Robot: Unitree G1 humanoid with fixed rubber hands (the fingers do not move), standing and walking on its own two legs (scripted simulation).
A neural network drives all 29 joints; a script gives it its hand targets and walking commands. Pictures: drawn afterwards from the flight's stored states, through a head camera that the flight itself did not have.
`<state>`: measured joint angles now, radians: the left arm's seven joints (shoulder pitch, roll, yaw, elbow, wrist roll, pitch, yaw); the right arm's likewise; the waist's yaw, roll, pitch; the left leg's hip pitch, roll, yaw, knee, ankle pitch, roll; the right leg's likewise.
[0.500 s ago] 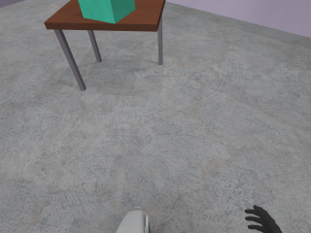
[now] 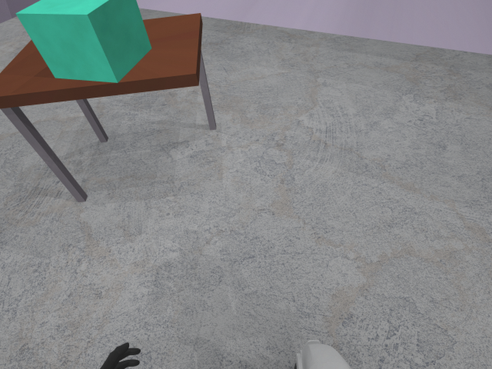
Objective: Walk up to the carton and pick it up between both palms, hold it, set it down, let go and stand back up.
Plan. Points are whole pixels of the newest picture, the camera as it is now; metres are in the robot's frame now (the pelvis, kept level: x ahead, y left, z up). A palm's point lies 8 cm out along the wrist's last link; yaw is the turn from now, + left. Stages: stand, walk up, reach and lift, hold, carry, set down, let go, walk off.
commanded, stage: walk up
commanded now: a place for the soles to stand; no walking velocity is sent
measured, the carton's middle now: (92, 33) +1.24 +0.53 +0.05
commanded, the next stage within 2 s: none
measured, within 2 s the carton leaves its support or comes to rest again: neither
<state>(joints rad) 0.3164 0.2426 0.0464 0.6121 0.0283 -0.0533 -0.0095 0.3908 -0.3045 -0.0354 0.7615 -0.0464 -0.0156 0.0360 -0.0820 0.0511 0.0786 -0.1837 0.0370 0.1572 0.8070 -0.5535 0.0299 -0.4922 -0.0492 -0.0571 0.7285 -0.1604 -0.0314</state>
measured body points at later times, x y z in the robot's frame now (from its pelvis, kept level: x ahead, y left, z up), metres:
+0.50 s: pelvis +0.21 +0.12 -0.02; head +0.21 +0.12 +0.43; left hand +0.25 +0.41 -0.14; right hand +0.34 -0.14 -0.12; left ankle +0.28 +0.26 -0.70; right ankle +0.16 -0.06 -0.65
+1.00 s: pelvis +0.39 +0.20 +0.00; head +0.42 +0.16 +0.45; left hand +0.46 +0.48 -0.08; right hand +0.53 -0.05 -0.13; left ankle +0.48 +0.36 -0.65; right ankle +0.39 +0.04 -0.70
